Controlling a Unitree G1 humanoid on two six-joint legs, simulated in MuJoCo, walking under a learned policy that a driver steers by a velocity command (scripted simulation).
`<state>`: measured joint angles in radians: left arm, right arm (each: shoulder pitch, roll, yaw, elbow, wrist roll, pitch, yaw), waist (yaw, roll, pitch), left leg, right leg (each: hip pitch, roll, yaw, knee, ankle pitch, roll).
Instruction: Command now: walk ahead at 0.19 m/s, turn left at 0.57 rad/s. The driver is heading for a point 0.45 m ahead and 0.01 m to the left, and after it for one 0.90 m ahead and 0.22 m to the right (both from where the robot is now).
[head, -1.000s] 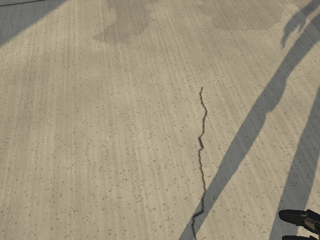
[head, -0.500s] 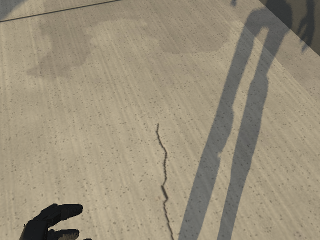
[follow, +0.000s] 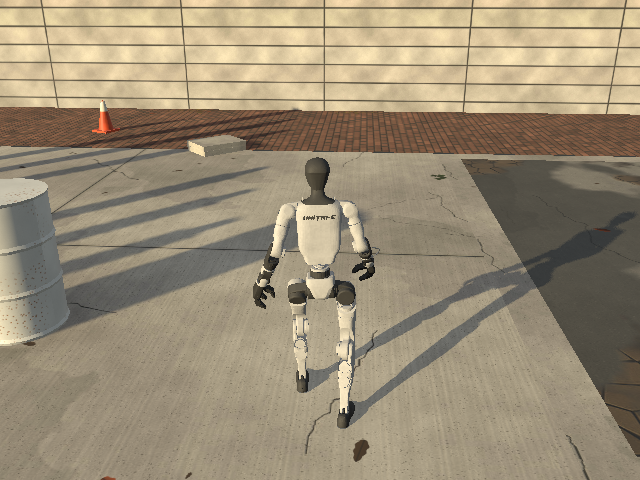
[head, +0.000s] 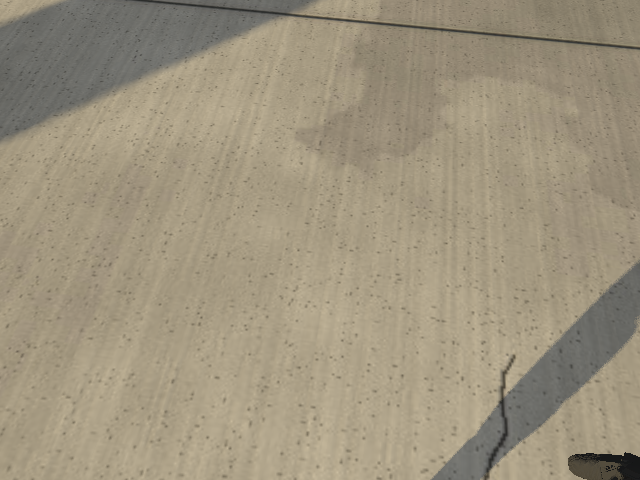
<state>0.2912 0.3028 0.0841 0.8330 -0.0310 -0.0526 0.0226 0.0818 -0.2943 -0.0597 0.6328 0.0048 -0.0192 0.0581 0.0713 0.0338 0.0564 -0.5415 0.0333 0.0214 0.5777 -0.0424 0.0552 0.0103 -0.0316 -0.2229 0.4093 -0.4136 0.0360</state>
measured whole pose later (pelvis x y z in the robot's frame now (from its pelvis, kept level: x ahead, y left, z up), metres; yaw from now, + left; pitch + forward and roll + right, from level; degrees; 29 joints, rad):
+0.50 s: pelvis +0.11 -0.01 +0.00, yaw +16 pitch +2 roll +0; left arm 0.16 0.29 0.05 0.74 0.01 -0.02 0.01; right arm 0.17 -0.31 -0.07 0.62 0.00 0.05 -0.02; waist -0.01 0.01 0.01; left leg -0.39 -0.15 -0.19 0.56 -0.19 0.04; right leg -0.34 0.01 0.07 0.54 -0.23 0.03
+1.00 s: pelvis +0.11 -0.01 +0.01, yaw +14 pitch -1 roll +1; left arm 0.19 0.29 0.04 0.80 -0.01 0.01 0.00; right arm 0.20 -0.25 -0.05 0.72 -0.01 0.03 -0.04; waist 0.02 -0.03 0.03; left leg -0.21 -0.01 0.00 0.54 -0.33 0.00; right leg -0.32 -0.02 0.07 0.62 -0.28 0.03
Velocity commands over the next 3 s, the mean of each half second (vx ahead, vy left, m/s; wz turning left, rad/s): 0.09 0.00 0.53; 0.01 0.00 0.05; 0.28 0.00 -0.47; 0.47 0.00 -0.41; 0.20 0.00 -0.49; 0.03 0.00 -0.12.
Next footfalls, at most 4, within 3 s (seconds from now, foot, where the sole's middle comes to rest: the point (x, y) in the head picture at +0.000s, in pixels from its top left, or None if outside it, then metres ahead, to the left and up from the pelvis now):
0.02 left None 0.18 0.09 -0.76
0.50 right None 0.20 -0.12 -0.76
0.78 left None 0.10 0.12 -0.76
1.68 left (313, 426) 0.54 0.08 -0.76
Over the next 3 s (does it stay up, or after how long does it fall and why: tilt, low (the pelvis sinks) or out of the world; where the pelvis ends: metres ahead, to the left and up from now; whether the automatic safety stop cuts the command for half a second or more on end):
stays up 0.79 -0.11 0.01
